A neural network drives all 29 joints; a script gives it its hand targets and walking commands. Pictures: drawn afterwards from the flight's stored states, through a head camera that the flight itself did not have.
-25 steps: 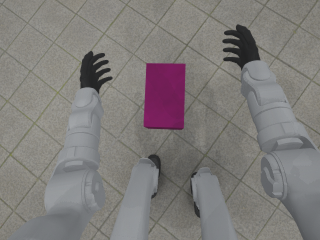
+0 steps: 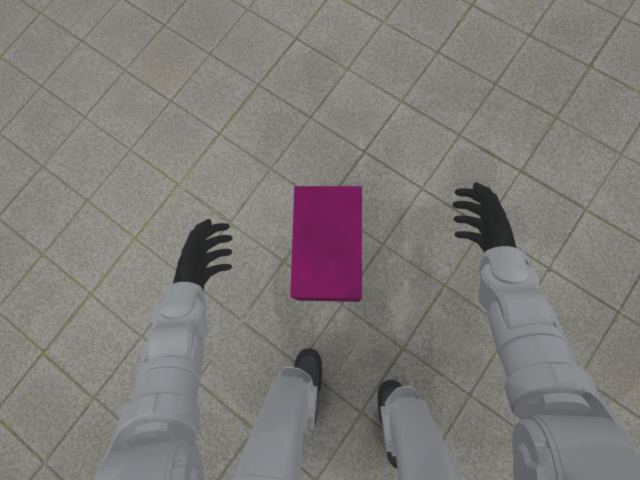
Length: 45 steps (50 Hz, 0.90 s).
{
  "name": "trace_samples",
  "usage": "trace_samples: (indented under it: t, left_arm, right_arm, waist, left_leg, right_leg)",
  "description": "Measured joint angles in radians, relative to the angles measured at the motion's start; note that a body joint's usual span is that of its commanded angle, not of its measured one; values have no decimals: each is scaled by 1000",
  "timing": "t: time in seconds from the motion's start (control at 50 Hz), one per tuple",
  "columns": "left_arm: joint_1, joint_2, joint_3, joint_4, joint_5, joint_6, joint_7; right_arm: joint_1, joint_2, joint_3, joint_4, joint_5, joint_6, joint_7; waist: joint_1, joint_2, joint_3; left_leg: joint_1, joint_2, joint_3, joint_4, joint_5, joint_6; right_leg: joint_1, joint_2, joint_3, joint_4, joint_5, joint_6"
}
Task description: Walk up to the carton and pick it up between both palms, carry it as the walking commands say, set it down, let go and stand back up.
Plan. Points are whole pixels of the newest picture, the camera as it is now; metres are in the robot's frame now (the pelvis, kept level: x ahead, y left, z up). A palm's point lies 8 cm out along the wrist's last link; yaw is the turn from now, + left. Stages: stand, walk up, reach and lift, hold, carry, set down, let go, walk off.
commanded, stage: let go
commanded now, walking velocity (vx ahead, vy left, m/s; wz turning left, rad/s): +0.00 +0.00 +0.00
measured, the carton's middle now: (328, 246) +0.47 +0.07 -0.61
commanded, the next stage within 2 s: stand in 1.02 s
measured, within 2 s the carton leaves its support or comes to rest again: neither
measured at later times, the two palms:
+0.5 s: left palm (129, 403) +0.19 +0.23 -0.01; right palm (607, 388) +0.24 -0.22 -0.01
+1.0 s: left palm (117, 413) +0.19 +0.23 +0.00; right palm (614, 416) +0.22 -0.21 +0.00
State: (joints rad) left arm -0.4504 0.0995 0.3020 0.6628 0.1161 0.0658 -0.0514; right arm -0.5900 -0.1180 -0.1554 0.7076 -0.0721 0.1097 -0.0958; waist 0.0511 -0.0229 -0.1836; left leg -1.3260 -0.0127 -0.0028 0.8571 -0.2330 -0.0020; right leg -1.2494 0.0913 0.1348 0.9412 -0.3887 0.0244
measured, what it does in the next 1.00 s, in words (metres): rises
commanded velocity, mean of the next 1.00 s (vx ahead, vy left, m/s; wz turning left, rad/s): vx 0.00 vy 0.00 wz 0.00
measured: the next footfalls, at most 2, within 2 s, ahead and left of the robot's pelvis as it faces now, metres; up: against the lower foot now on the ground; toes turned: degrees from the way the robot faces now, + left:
none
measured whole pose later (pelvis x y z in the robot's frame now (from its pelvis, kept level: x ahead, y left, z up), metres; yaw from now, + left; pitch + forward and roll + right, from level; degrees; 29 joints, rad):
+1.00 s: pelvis +0.04 +0.00 +0.08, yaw +0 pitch -2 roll +0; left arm 0.20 0.18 0.05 0.43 0.03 0.21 -0.05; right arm 0.16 -0.12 -0.10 0.54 -0.05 0.09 0.04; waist 0.05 -0.02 0.05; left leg -0.21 -0.01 -0.01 0.46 -0.22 0.00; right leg -0.10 0.06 0.14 0.46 -0.32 -0.01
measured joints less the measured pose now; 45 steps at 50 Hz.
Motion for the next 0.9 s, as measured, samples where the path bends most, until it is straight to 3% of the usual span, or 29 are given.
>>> trace_samples:
  t: [0.14,0.26,0.44,0.6,0.8,0.9]
  left_arm:
    - [218,4,-106,-63,-23,0,-28]
    - [365,16,-146,-68,-23,-33,-18]
    - [658,46,-237,-169,-63,-47,-17]
    - [686,72,-251,-182,-89,-37,-22]
    - [678,77,-252,-205,-90,60,-39]
    - [674,82,-252,-223,-90,110,-15]
  right_arm:
    - [250,2,1,-66,0,-19,15]
    - [393,2,1,-79,0,-68,49]
    - [674,2,18,-112,0,-103,89]
    - [746,1,21,-158,5,-83,124]
    - [747,2,34,-169,13,-5,151]
    - [749,2,36,-170,15,-10,145]
  waist:
    - [0,11,10]
    - [0,20,30]
    - [0,18,109]
    - [0,16,167]
    - [0,14,227]
    - [0,9,234]
  left_leg:
    - [294,0,-2,-130,7,2]
    - [520,1,-6,-220,9,2]
    - [858,1,-8,-351,10,2]
    - [1005,0,-8,-385,12,2]
    - [1104,0,-9,-394,12,2]
    - [1113,0,-9,-394,13,2]
  right_leg:
    - [301,-11,4,-151,21,-10]
    - [538,-18,5,-268,38,-16]
    - [892,-32,7,-439,64,-25]
    - [1036,-34,7,-468,65,-35]
    - [1136,-35,7,-479,66,-37]
    - [1145,-35,6,-480,68,-37]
